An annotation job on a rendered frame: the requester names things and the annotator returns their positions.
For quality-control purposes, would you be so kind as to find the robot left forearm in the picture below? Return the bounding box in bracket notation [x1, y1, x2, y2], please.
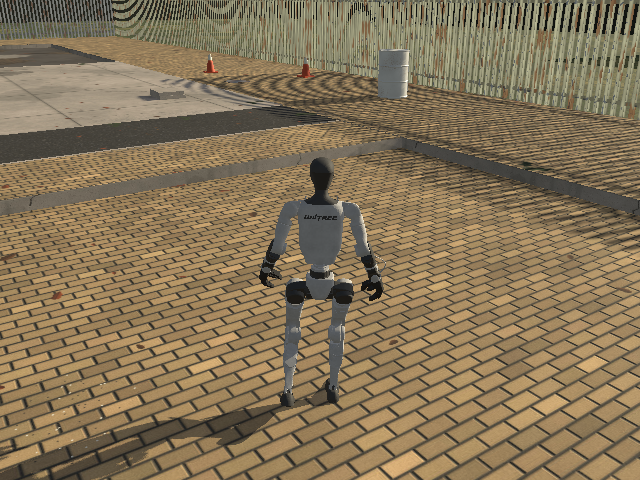
[261, 239, 280, 273]

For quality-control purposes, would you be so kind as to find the robot left shin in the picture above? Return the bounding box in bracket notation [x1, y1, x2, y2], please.
[283, 326, 298, 394]

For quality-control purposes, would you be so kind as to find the robot left hand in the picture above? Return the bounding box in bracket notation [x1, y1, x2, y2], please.
[259, 269, 282, 288]

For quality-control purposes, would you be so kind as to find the robot left upper arm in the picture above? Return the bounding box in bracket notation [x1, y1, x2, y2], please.
[270, 200, 301, 255]

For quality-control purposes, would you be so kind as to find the robot right upper arm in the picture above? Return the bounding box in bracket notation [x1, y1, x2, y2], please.
[342, 201, 371, 257]

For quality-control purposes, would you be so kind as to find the robot right hand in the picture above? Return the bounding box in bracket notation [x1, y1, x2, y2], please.
[361, 278, 384, 301]

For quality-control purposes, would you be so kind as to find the robot right forearm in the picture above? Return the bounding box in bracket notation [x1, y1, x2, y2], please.
[361, 241, 381, 283]

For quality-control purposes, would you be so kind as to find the robot right foot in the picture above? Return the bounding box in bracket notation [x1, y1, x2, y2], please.
[325, 378, 339, 403]

